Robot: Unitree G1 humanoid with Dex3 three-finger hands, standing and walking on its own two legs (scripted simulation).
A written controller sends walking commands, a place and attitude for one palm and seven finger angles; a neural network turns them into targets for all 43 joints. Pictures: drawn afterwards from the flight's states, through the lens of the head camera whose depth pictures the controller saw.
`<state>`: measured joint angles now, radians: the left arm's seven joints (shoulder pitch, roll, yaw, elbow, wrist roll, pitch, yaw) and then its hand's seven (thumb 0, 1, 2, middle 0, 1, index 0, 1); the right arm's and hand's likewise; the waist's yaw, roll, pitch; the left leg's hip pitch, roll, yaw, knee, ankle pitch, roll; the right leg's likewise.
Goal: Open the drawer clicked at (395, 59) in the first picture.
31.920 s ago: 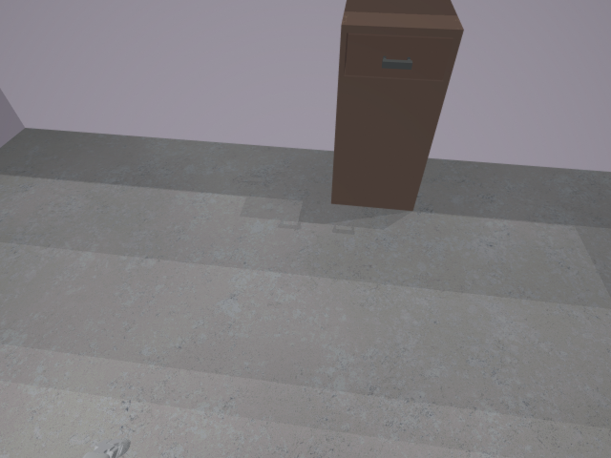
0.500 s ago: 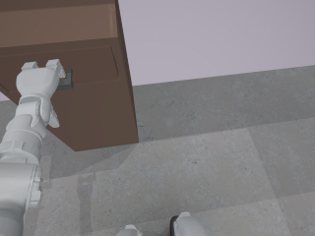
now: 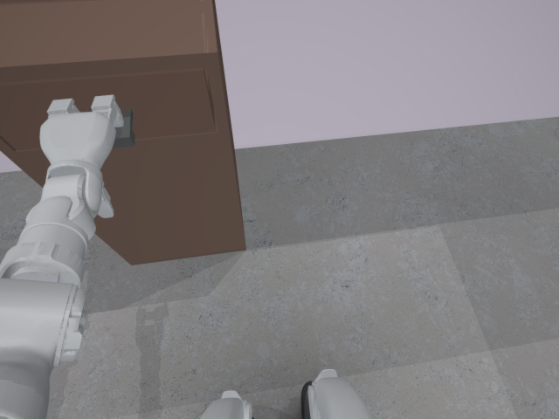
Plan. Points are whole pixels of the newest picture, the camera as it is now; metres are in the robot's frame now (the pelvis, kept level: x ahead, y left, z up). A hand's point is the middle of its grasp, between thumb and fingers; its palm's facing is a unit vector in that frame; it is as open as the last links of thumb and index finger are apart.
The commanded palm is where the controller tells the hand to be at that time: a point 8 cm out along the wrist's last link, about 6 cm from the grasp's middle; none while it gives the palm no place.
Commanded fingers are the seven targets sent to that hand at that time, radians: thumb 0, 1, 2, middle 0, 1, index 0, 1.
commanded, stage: lower the fingers behind the handle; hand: left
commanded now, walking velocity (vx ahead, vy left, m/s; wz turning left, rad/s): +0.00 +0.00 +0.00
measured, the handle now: (100, 128) +0.56 +0.27 +0.01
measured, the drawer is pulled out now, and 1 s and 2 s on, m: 0.00 0.00 0.00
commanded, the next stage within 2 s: lift the fingers back up to retry in 0.34 s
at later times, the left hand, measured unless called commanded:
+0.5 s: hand (96, 159) +0.49 +0.26 +0.02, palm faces -0.05 +0.02 -1.00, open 14.0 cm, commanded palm +0.47 +0.25 +0.05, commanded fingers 0.00 -0.50 0.30 -0.30 -1.20 -0.30 -1.20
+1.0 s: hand (73, 137) +0.49 +0.26 +0.07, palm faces -0.05 +0.01 -1.00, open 13.8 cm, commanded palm +0.47 +0.26 +0.12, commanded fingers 0.00 -0.50 0.30 -0.30 -1.20 -0.30 -1.20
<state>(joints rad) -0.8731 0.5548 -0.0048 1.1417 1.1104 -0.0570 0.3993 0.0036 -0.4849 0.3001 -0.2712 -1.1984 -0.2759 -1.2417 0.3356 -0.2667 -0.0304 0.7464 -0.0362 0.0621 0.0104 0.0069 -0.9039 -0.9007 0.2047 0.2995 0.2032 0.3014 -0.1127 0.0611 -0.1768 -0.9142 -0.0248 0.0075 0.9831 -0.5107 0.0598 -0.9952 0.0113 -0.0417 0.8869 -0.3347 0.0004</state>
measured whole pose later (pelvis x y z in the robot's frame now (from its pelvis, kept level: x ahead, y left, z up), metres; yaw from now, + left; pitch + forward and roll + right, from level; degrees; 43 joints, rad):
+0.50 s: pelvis -0.01 -0.01 -0.01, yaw +0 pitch +26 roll -2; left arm -0.90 0.62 0.02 1.13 1.10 -0.08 0.34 0.00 -0.48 0.30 -0.26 -1.21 -0.27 -1.23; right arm 0.36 -0.28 -0.02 0.73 -0.03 0.04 -0.01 0.01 -0.90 -0.90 0.20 0.30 0.20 0.30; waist -0.13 0.06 -0.16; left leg -0.97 -0.02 0.01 1.02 -0.51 0.05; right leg -1.05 0.02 -0.04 0.93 -0.33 -0.01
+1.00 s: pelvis +0.02 -0.01 +0.03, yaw +0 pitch +21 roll -2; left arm -0.79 0.57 0.01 1.03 1.06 -0.06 0.28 0.00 -0.48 0.30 -0.32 -1.20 -0.31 -1.20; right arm 0.35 -0.28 -0.04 0.73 -0.01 0.08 -0.02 0.01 -0.90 -0.90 0.20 0.30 0.20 0.30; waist -0.08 0.08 -0.15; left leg -0.70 -0.02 0.00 0.80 -0.45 0.05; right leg -0.79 0.02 -0.04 0.72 -0.29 -0.01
